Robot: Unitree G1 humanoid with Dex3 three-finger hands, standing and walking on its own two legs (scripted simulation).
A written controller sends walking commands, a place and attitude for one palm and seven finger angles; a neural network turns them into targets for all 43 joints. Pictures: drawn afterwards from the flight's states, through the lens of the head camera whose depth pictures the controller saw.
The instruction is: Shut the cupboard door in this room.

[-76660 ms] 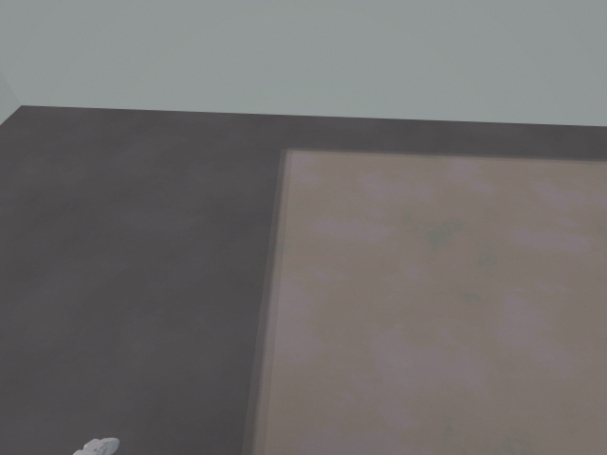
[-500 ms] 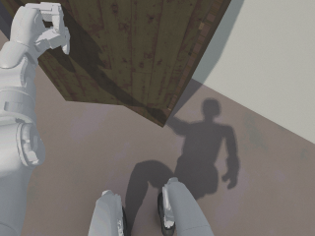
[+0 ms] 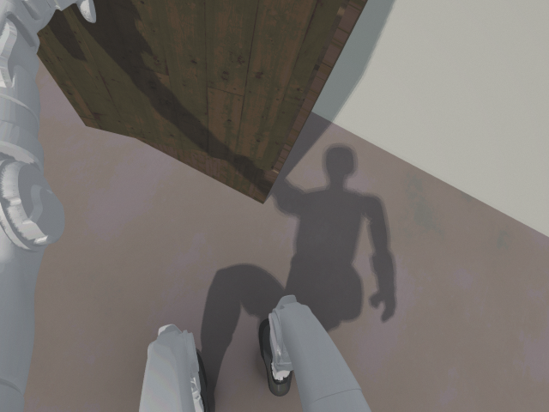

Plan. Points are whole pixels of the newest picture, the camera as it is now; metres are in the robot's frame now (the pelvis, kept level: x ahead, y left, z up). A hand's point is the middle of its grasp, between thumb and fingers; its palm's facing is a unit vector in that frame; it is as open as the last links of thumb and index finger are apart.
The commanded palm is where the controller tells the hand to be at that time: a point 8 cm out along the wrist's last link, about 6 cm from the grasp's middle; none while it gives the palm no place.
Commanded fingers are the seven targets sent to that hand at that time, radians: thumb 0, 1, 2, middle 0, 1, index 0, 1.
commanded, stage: pull the fist back off the door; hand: left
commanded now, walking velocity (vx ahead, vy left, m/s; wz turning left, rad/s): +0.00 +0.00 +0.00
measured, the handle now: out of the picture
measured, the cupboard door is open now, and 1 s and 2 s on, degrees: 15 14 14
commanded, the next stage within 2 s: draw the hand back to the body in 0.80 s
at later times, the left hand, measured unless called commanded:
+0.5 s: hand (93, 19) +0.57 +0.12 +0.10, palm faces +0.11 -0.99 -0.04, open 3.1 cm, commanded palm +0.53 +0.15 +0.10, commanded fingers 0.00 0.90 0.90 -1.30 -1.50 -1.30 -1.50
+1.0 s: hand (99, 57) +0.52 +0.11 +0.11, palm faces +0.10 -0.99 -0.04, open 3.1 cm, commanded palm +0.46 +0.16 +0.12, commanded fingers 0.00 0.90 0.90 -1.30 -1.50 -1.30 -1.50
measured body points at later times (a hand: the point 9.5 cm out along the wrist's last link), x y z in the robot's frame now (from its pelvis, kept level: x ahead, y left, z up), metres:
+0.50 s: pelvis +0.03 -0.01 +0.05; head +0.19 +0.00 +0.47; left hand +0.56 +0.17 +0.10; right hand +0.01 -0.26 -0.06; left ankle +0.02 +0.10 -0.59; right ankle +0.06 -0.13 -0.59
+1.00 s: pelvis +0.02 -0.01 +0.05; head +0.15 -0.01 +0.48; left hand +0.51 +0.17 +0.11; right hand +0.08 -0.27 -0.08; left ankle +0.02 +0.10 -0.59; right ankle +0.06 -0.13 -0.59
